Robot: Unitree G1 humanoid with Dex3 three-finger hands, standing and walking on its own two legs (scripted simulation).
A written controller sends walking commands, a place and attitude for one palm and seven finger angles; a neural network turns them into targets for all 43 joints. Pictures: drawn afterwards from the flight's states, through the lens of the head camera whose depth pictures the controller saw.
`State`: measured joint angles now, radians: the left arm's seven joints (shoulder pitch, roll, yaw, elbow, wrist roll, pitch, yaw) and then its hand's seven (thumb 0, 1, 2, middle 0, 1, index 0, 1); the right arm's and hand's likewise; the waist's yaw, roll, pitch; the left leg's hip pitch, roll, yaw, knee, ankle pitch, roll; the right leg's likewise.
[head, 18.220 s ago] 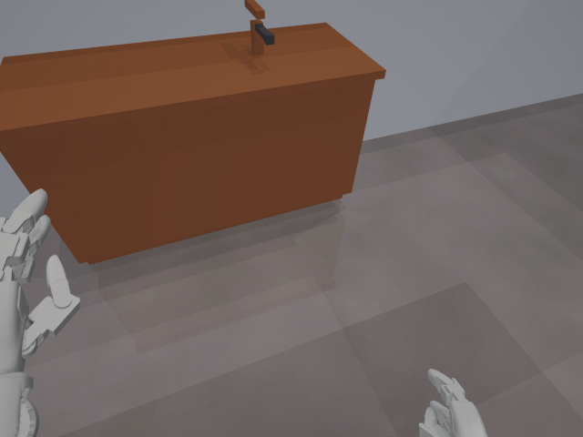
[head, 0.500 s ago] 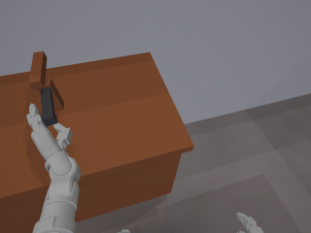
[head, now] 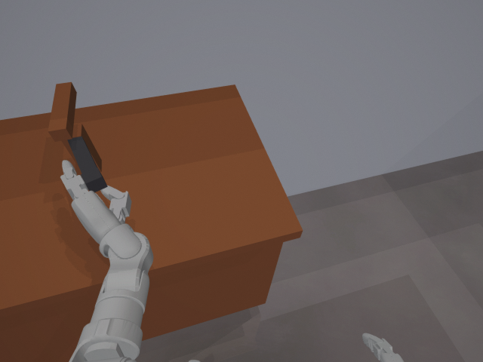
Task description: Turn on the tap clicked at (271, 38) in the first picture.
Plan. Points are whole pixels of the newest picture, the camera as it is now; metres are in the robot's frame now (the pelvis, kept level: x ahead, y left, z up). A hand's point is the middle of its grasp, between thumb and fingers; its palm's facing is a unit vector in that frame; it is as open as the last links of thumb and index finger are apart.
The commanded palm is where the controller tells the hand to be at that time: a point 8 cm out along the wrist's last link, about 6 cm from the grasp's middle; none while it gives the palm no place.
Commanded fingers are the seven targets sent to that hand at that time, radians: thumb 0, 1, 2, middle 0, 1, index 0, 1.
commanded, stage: push the lever round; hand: left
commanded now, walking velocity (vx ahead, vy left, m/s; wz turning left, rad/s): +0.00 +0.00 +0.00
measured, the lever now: (94, 180) +0.39 +0.27 +0.07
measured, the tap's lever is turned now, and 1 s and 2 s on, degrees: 18 48 78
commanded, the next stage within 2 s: lift the hand up off the lever in 1.30 s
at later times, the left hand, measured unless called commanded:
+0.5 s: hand (143, 185) +0.40 +0.19 +0.05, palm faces +0.80 -0.60 -0.09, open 8.1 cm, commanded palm +0.35 +0.21 +0.06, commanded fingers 0.00 0.90 0.90 -0.15 -0.15 -0.15 -0.15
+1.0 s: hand (153, 171) +0.43 +0.18 +0.05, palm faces +0.83 -0.54 -0.11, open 8.3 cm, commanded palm +0.38 +0.20 +0.06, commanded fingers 0.00 0.90 0.90 -0.15 -0.15 -0.15 -0.15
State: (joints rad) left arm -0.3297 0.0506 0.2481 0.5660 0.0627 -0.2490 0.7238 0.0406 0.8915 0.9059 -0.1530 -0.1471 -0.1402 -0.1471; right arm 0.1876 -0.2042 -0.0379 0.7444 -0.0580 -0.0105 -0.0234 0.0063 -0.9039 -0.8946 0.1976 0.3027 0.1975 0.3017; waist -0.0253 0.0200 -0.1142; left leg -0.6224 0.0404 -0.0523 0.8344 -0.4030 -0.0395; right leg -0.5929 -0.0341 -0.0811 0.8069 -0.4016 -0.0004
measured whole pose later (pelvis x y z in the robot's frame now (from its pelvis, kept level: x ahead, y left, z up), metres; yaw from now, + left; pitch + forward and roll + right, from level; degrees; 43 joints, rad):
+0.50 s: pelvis +0.00 +0.00 +0.00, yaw +0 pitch +12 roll -1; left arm -0.50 0.00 0.28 0.72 0.12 -0.23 0.88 0.04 0.89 0.90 -0.15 -0.15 -0.12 -0.14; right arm 0.19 -0.19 -0.05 0.78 -0.10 0.01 0.01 0.01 -0.90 -0.89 0.20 0.30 0.20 0.30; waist -0.04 0.03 -0.13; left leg -0.67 0.04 -0.06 0.85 -0.40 -0.04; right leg -0.64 -0.03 -0.09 0.83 -0.40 -0.01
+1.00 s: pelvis -0.01 -0.01 -0.01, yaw +0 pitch +15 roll -1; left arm -0.69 0.03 0.40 0.93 0.17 -0.26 0.97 0.02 0.89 0.90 -0.15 -0.15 -0.05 -0.11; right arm 0.23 -0.20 -0.06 0.80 -0.13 0.01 0.04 0.00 -0.91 -0.89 0.20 0.30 0.20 0.30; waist -0.08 0.03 -0.15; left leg -0.74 0.05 -0.07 0.87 -0.40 -0.06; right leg -0.72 -0.03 -0.09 0.86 -0.41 -0.02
